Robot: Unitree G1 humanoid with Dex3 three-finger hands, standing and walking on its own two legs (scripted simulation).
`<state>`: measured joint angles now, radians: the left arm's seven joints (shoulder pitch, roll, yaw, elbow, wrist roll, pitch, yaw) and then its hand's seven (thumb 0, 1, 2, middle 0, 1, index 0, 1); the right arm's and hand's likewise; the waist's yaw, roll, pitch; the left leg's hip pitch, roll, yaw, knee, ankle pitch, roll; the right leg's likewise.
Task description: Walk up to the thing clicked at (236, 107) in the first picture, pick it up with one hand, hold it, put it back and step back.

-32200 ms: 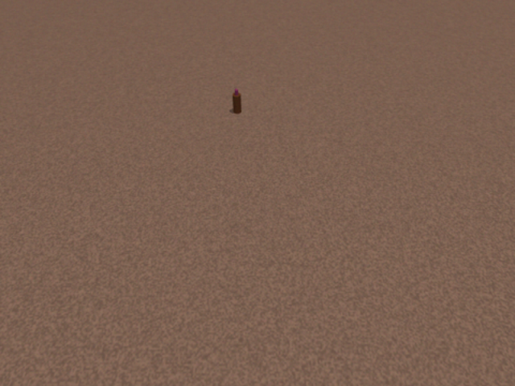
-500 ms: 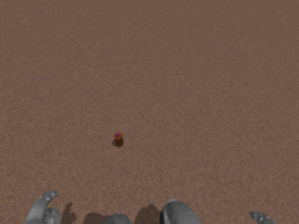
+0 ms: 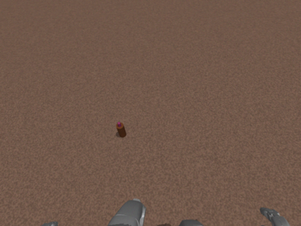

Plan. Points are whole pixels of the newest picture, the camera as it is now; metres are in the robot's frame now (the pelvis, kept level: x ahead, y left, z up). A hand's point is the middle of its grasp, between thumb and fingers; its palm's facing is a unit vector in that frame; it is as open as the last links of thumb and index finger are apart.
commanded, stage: step back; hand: left
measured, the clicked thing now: (120, 128) +0.77 +0.28 -0.67
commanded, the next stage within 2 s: stand in 1.72 s
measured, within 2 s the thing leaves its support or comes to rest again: neither
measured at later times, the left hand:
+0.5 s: hand out of the picture -0.09 +0.26 -0.15, palm faces +0.04 -0.92 -0.38, open 7.4 cm
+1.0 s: hand out of the picture -0.24 +0.26 -0.14, palm faces +0.08 -0.91 -0.42, open 7.4 cm
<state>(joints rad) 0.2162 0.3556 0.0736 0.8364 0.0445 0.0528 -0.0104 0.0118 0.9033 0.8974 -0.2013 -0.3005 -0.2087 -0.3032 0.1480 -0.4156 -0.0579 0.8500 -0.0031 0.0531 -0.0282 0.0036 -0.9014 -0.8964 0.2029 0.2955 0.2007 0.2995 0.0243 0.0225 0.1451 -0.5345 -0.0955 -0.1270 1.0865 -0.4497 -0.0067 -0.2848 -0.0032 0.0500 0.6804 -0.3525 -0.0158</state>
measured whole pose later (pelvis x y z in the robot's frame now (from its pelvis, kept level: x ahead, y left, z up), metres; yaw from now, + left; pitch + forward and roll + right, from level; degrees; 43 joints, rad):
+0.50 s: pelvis -0.18 -0.02 +0.00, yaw +3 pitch -2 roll -1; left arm 0.16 0.39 0.07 0.83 0.02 0.05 0.01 0.01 0.90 0.90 -0.20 -0.30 -0.21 -0.30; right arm 0.13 -0.37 -0.04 0.83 -0.04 0.04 -0.01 0.00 -0.90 -0.90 0.21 0.30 0.20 0.30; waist 0.01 -0.01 0.16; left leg -0.37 0.03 0.01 0.62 -0.21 0.03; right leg -0.35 0.05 0.09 1.01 -0.52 0.02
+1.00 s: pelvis -0.27 -0.04 +0.00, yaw +5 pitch -3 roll +1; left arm 0.23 0.43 0.07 0.98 0.03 0.01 -0.01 0.01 0.90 0.90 -0.20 -0.30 -0.21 -0.30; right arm 0.25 -0.36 -0.06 0.99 -0.04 -0.01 0.02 0.01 -0.90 -0.90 0.20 0.30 0.20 0.30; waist 0.00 -0.03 0.07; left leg -0.25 -0.02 -0.02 0.59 -0.29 0.02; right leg -0.34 -0.02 0.03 0.87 -0.50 -0.03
